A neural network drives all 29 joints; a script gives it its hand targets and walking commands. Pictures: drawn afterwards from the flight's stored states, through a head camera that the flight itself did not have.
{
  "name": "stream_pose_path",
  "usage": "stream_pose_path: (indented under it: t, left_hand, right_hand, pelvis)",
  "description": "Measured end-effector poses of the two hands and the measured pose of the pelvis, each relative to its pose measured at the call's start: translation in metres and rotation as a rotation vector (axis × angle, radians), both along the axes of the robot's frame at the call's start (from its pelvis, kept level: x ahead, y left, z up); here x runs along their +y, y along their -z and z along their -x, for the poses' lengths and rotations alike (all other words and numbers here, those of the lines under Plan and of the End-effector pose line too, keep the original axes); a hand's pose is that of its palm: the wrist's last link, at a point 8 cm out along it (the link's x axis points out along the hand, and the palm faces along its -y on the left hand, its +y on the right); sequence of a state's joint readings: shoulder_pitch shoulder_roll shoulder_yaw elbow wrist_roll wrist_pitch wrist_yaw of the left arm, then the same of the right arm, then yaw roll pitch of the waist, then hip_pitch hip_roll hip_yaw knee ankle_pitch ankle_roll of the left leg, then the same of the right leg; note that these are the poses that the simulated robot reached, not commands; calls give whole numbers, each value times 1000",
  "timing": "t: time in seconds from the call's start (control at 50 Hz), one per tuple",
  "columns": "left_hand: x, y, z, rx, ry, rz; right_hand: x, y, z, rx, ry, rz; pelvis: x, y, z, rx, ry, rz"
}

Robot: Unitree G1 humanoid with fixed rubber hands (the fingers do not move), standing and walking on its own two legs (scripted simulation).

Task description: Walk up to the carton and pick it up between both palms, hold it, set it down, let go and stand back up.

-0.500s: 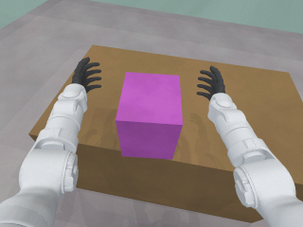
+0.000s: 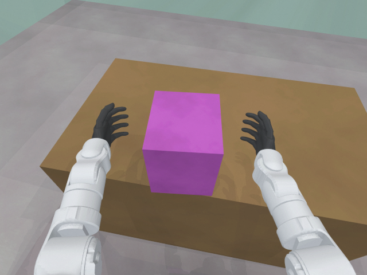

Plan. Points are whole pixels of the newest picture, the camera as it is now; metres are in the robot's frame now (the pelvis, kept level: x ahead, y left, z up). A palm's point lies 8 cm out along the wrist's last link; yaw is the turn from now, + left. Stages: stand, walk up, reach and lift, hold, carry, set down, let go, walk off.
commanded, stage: set down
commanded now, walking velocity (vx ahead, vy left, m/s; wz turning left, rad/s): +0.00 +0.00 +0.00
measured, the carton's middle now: (184, 144) +0.45 +0.04 -0.02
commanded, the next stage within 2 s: let go in 1.98 s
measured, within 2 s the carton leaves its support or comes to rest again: neither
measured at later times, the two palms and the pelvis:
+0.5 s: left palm (96, 185) +0.29 +0.23 +0.02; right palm (264, 189) +0.29 -0.15 +0.02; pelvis +0.00 +0.00 +0.00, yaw +0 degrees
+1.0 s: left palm (91, 230) +0.21 +0.24 -0.05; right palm (271, 234) +0.22 -0.17 -0.04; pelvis +0.01 +0.01 +0.00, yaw +0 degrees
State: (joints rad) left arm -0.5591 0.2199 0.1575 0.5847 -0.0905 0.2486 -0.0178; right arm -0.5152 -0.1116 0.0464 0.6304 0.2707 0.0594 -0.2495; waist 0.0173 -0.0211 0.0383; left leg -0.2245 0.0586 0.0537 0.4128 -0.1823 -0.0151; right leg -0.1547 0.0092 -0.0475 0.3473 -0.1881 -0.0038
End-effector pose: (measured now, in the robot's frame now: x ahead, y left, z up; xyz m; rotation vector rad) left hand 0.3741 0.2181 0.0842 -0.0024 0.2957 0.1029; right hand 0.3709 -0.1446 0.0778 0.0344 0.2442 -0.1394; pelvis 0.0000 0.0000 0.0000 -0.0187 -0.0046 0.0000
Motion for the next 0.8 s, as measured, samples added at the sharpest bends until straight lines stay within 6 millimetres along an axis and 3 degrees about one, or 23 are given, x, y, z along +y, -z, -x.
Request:
stream_pose_path:
  t: [0.16,0.46,0.8]
  left_hand:
    - [6,33,34,27,-18,18]
    - [10,57,78,9,-7,8]
    - [17,109,136,22,-4,-38]
  right_hand:
    - [-3,25,30,16,4,-2]
    - [-2,49,70,25,-4,4]
    - [-12,99,124,89,-30,42]
  pelvis:
    - [-1,1,2,-14,-1,-1]
    - [3,1,2,-23,-8,-4]
    - [9,4,-5,-36,-6,-3]
